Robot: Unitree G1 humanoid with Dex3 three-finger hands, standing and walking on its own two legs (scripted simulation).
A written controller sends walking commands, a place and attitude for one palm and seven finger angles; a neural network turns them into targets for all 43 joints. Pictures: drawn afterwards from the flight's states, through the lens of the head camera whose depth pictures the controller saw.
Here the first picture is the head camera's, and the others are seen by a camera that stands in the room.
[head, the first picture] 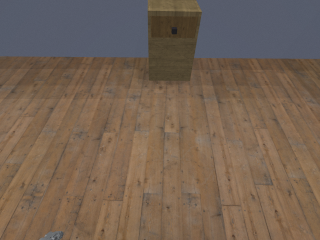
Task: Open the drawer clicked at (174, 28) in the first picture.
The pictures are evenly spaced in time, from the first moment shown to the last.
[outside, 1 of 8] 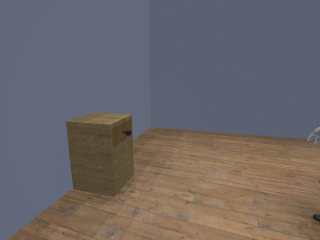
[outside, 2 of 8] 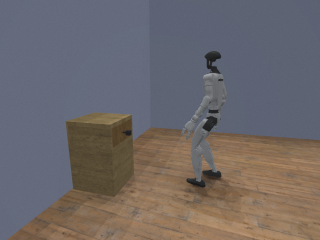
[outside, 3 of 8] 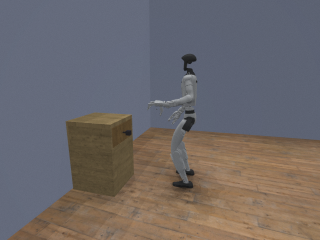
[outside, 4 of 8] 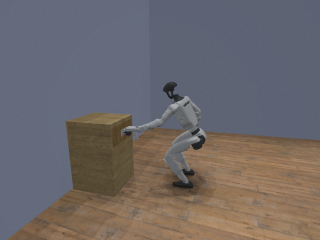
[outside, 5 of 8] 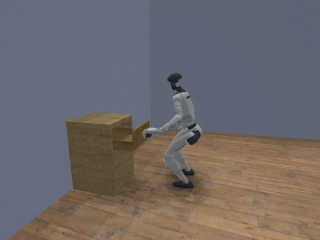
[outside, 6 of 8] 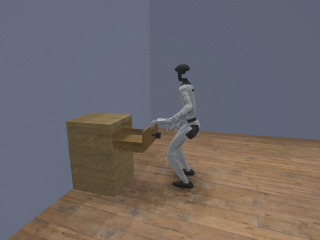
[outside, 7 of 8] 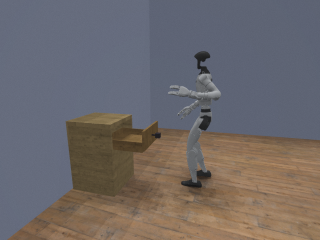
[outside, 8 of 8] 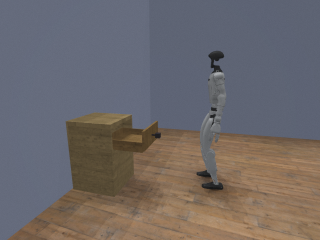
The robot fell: no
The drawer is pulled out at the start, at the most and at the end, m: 0.00 0.29 0.29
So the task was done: yes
